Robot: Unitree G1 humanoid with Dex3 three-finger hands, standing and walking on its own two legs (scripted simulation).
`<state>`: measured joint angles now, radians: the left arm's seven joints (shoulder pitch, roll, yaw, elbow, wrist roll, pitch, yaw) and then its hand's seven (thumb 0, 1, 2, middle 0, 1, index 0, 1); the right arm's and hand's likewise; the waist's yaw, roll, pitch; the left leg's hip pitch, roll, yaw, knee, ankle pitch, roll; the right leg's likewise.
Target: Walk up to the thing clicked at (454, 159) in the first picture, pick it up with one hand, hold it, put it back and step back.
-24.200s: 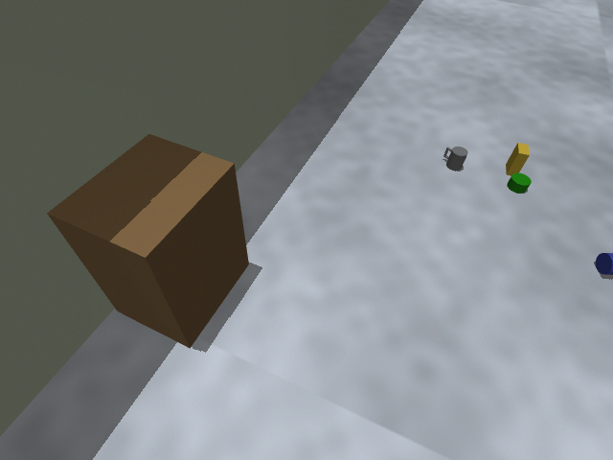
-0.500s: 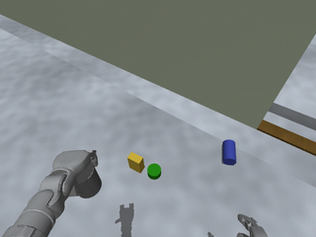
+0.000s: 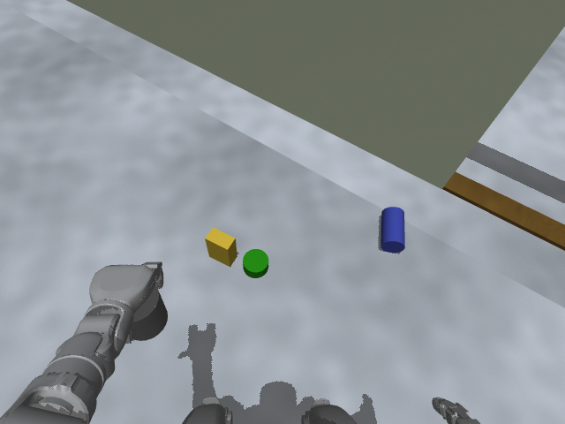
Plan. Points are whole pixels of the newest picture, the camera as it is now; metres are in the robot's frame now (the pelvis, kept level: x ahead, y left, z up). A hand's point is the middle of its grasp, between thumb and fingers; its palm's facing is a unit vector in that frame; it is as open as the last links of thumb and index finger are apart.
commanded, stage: crouch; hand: left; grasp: from above
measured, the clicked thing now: (129, 313) +0.32 +0.24 -0.15
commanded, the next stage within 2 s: lower in 1.36 s
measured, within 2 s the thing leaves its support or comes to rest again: neither
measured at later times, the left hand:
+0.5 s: hand (165, 325) +0.36 +0.23 -0.36, palm faces -0.46 +0.01 -0.89, open 10.4 cm
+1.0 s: hand (173, 330) +0.38 +0.23 -0.48, palm faces -0.46 -0.02 -0.89, open 10.5 cm
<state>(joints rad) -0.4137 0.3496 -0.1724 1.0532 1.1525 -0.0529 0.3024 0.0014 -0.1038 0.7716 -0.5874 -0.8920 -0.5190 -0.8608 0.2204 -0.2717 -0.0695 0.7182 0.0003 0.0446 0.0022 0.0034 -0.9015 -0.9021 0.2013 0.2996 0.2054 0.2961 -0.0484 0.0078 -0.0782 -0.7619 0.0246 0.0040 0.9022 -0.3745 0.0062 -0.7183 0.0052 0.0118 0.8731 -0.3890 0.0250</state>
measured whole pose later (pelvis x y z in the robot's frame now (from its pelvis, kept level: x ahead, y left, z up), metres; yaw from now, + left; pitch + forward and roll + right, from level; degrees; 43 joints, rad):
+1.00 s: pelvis -0.05 +0.00 -0.30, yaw -4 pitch +38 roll -6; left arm -0.79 0.54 0.05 1.31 1.22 -0.11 0.45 0.00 -0.13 0.75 -0.65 -0.84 -0.58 -0.82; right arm 0.14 -0.26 -0.02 0.75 -0.12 -0.08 0.09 0.00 -0.92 -0.91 0.20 0.30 0.21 0.30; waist -0.17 0.01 -0.15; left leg -2.09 0.03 -0.08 2.10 -0.67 0.00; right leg -2.01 0.03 -0.05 2.06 -0.71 0.02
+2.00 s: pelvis -0.06 -0.01 -0.40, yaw -7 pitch +33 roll -7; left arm -0.88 0.66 0.12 1.47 1.25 -0.17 0.52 0.00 -0.11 0.72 -0.65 -0.82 -0.59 -0.80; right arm 0.11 -0.27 0.04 0.79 -0.17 -0.09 0.14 0.00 -0.92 -0.90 0.20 0.30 0.21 0.30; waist -0.22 -0.03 -0.02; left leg -2.33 0.04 -0.13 2.41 -0.67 -0.01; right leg -2.25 0.06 -0.08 2.35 -0.69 0.03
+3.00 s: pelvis -0.06 +0.00 -0.43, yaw -11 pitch +28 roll -10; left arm -0.94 0.82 0.17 1.71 1.30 -0.23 0.64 0.00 -0.10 0.76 -0.53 -0.89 -0.50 -0.85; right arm 0.12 -0.31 0.15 0.79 -0.24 -0.20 0.25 0.00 -0.90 -0.90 0.20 0.30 0.21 0.30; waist -0.29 -0.07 0.07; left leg -2.36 0.04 -0.22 2.54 -0.69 -0.01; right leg -2.25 0.08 -0.15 2.42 -0.68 0.04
